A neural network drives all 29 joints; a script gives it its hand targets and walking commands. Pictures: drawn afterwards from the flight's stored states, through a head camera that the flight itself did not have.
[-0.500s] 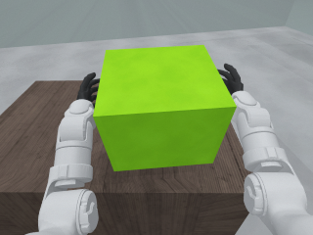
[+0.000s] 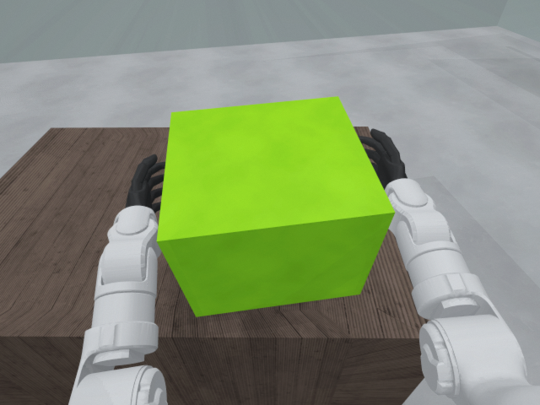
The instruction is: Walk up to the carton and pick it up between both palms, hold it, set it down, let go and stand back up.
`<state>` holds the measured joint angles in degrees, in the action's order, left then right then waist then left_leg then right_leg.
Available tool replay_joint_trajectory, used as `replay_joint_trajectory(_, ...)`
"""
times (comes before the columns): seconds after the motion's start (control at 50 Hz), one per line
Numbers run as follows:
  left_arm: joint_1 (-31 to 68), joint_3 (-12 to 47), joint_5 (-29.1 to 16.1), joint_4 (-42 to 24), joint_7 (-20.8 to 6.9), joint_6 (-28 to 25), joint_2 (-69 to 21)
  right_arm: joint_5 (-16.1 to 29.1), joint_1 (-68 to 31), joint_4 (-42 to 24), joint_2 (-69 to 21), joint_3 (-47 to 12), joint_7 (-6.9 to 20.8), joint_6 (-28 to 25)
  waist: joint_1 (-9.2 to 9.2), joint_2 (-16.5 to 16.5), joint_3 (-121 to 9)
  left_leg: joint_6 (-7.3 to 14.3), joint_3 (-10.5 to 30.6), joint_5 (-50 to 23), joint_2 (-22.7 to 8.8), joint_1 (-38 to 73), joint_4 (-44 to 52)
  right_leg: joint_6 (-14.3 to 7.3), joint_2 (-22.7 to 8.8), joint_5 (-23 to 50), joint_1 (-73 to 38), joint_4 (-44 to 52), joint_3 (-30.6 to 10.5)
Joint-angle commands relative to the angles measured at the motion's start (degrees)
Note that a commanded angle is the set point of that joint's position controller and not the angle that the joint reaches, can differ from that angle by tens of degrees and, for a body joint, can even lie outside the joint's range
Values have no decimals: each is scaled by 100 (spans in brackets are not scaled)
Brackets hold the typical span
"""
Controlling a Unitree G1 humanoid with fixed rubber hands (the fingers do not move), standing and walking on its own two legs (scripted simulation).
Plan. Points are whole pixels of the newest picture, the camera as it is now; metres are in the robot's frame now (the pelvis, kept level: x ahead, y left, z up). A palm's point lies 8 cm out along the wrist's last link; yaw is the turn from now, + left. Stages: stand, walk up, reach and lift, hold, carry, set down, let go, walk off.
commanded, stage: set down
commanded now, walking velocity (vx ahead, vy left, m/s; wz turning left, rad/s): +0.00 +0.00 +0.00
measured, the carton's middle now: (267, 205) +0.41 +0.02 +0.11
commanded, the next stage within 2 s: none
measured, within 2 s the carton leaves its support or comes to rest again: neither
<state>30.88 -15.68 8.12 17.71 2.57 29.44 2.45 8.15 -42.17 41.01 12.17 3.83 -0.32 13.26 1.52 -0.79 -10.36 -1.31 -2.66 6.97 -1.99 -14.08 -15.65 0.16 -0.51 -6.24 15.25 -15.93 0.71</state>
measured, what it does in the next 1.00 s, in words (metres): stands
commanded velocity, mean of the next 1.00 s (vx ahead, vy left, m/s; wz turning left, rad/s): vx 0.00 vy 0.00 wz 0.00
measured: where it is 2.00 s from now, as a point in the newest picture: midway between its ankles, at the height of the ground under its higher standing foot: outside the picture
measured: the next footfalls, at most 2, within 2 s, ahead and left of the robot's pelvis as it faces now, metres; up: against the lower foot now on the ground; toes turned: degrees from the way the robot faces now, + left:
none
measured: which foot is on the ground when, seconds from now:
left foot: down 0.00-1.00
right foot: down 0.00-1.00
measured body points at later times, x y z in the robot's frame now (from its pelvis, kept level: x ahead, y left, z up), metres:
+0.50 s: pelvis +0.00 -0.01 +0.00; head +0.00 -0.01 +0.45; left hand +0.38 +0.19 +0.13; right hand +0.43 -0.18 +0.14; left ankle +0.00 +0.13 -0.75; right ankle +0.01 -0.12 -0.75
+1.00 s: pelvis +0.01 -0.01 +0.00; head +0.03 -0.02 +0.45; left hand +0.39 +0.18 +0.11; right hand +0.44 -0.20 +0.12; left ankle +0.00 +0.13 -0.75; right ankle +0.01 -0.12 -0.75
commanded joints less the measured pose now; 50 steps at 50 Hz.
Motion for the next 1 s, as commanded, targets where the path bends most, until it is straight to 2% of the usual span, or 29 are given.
replay_joint_trajectory(0.0,3871,2334,-466,-1341,-645,-417,-2901,309,-3816,-950,-2777,-1115,850,-650,-69,100,-1697,-284,236,-1804,236,1869,-193,-81,523,833,-1527,180,417)
replay_joint_trajectory(0.08,3857,2150,-356,-1094,-610,-419,-2777,165,-3942,-784,-2709,-954,987,-755,109,167,-1562,-206,166,-1295,222,1640,-49,-93,484,505,-1433,181,412)
replay_joint_trajectory(0.18,3836,2050,-345,-959,-547,-513,-2666,44,-4090,-871,-2698,-936,1109,-912,286,267,-1746,-111,102,-1124,225,1479,14,-52,460,474,-1452,117,404)
replay_joint_trajectory(0.36,3548,1930,-249,-776,-462,-605,-2622,-114,-3845,-650,-2425,-817,1220,-1033,322,247,-1712,-117,69,-1346,168,1539,-6,-40,466,689,-1399,76,435)
replay_joint_trajectory(0.54,3340,1972,-218,-1051,-375,-639,-2710,-40,-3753,-760,-2239,-923,1253,-1144,395,151,-2065,-198,82,-2262,120,1862,-232,-65,522,1242,-1336,22,460)
replay_joint_trajectory(0.66,3283,1902,-157,-1003,-319,-732,-2741,-91,-3679,-615,-2141,-886,1299,-1245,447,96,-2051,-222,69,-2496,96,1887,-311,-92,518,1316,-1215,13,458)
replay_joint_trajectory(0.98,3219,1302,127,-238,-261,-1025,-2577,-513,-3823,-144,-1890,-579,1490,-1561,773,196,-1844,-63,-93,-1913,82,1233,-146,-54,387,1087,-1156,-19,408)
